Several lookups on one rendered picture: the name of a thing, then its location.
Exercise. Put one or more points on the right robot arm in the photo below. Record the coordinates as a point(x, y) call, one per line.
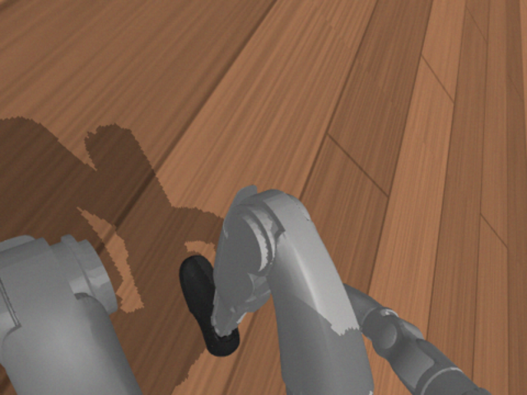
point(421, 367)

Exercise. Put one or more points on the right robot foot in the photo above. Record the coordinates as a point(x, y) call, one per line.
point(196, 280)

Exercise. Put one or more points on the right robot hand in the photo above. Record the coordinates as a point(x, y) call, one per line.
point(362, 303)

